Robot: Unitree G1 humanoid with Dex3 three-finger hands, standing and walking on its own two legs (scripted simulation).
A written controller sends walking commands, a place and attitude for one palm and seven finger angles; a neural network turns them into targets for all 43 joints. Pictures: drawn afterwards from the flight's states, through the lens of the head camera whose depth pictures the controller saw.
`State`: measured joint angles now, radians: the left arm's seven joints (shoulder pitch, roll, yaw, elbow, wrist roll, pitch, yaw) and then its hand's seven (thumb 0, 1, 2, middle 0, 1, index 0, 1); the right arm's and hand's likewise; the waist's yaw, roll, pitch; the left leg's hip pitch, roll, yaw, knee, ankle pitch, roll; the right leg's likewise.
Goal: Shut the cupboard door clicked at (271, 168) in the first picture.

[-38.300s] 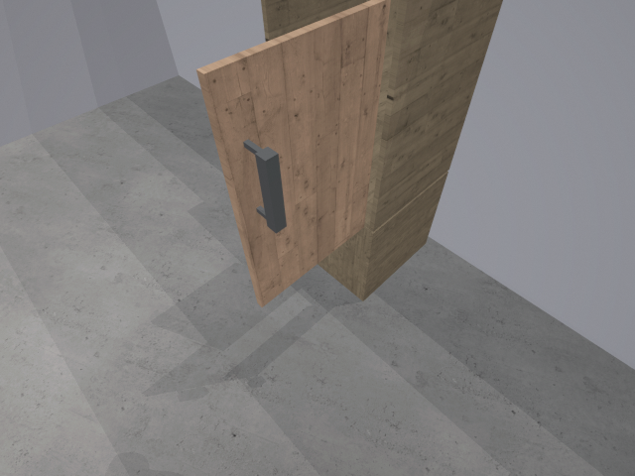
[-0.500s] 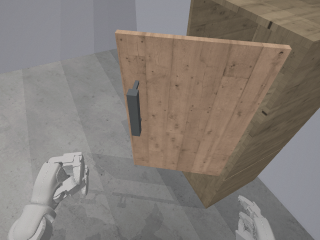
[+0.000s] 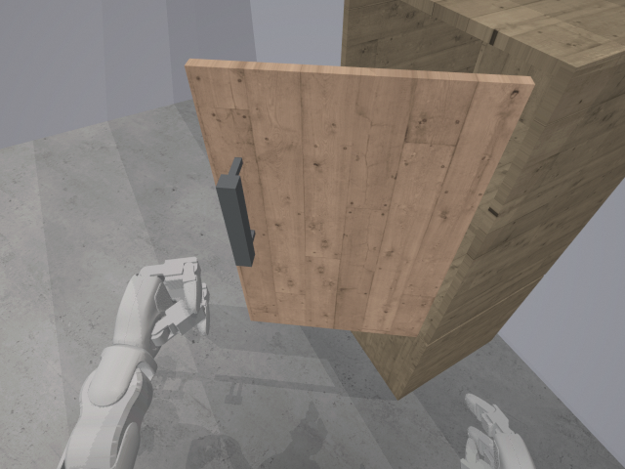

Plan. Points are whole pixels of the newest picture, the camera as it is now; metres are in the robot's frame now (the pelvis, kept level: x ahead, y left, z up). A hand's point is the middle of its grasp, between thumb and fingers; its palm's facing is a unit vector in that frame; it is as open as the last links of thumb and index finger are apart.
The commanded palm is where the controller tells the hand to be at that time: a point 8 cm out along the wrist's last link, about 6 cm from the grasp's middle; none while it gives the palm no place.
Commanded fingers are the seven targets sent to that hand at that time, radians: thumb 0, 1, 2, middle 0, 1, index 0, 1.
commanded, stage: bring the fist close to the handle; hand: left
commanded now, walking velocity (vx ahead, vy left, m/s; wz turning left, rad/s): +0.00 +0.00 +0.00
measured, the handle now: (241, 214) +0.45 +0.13 +0.08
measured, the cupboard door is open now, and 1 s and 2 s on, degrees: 55 55 38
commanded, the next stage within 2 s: push the door shut along its arc in 0.86 s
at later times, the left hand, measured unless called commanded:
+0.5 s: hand (250, 274) +0.33 +0.10 +0.09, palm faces -0.07 -1.00 -0.03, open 3.1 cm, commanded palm +0.31 +0.16 +0.08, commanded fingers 0.00 0.90 0.90 -1.30 -1.50 -1.30 -1.50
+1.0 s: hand (249, 274) +0.33 +0.10 +0.08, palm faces -0.07 -1.00 -0.02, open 3.1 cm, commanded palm +0.32 +0.15 +0.08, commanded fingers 0.00 0.90 0.90 -1.30 -1.50 -1.30 -1.50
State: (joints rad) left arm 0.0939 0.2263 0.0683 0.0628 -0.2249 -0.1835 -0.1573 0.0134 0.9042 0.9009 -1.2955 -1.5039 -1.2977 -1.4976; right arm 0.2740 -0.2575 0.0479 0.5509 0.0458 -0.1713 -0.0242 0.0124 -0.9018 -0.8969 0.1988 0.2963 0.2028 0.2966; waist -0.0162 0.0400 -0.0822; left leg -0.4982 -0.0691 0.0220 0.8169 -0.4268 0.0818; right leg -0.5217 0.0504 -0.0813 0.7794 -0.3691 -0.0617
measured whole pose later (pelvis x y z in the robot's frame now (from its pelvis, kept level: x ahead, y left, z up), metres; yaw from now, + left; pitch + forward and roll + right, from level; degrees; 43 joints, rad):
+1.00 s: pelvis +0.00 -0.02 +0.00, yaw -1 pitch +6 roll +0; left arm -0.12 0.18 0.04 0.31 -0.19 -0.25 -0.09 0.01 0.90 0.90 -1.30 -1.50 -1.30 -1.50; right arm 0.26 -0.25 0.03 0.57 0.05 -0.05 -0.01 0.01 -0.90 -0.90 0.20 0.30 0.20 0.30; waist -0.02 0.03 -0.07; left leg -0.46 -0.05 0.03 0.76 -0.41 0.05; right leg -0.51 0.07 -0.07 0.75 -0.36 -0.09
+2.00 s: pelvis -0.01 +0.01 -0.01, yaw +0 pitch +14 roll -1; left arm -0.89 0.29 0.07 1.14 -0.18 -0.37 -0.27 0.01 0.90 0.90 -1.30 -1.50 -1.30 -1.50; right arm 0.38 -0.29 0.02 0.68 0.04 -0.04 0.01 0.01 -0.90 -0.90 0.20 0.30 0.20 0.30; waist -0.13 0.03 -0.08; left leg -0.72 -0.08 0.03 0.89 -0.42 0.09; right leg -0.74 0.04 -0.08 0.86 -0.36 -0.06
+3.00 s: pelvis -0.01 -0.01 -0.04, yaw +0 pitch +24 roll -2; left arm -1.32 0.35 0.10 1.34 -0.15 -0.21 -0.31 0.02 0.99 1.03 -1.30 -1.50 -1.30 -1.50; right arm 0.36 -0.30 0.03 0.72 0.00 -0.09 -0.02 0.00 -0.90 -0.90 0.20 0.30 0.20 0.30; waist -0.22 0.05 -0.11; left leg -1.00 -0.05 0.00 1.07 -0.48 0.07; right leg -1.01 0.06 -0.12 1.00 -0.41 -0.09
